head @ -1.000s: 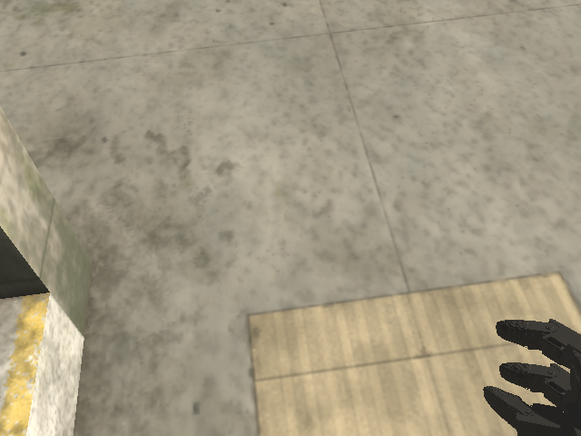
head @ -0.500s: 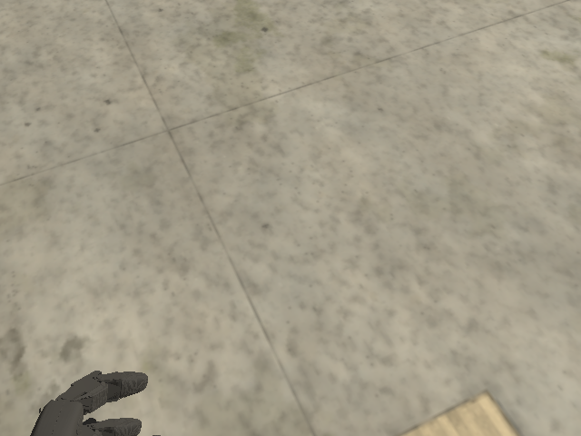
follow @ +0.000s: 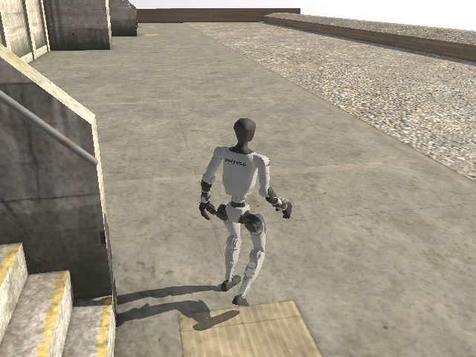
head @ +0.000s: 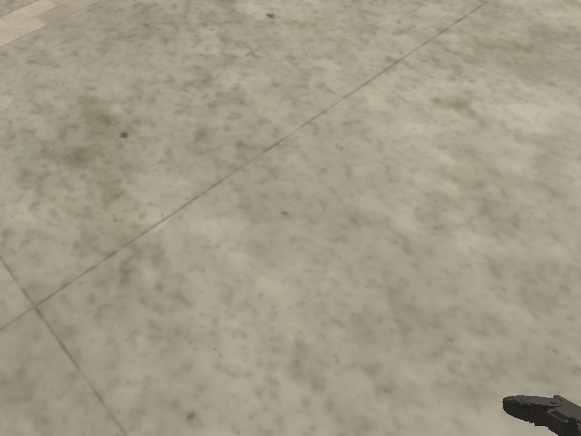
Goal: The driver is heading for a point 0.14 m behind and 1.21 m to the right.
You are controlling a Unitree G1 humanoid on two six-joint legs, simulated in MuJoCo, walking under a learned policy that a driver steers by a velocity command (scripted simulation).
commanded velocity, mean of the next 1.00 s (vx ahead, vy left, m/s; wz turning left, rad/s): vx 0.98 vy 0.00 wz -0.98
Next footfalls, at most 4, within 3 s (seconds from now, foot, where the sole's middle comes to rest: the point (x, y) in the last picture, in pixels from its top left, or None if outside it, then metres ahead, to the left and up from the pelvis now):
0.36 right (415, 427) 0.47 -0.17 -0.76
0.80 left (440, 249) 0.94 -0.28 -0.76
1.28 right None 0.91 -0.76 -0.76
1.72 left None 1.12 -1.19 -0.76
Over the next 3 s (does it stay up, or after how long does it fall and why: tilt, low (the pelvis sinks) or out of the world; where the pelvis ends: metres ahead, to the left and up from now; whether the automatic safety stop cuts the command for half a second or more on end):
stays up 0.39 -1.98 0.00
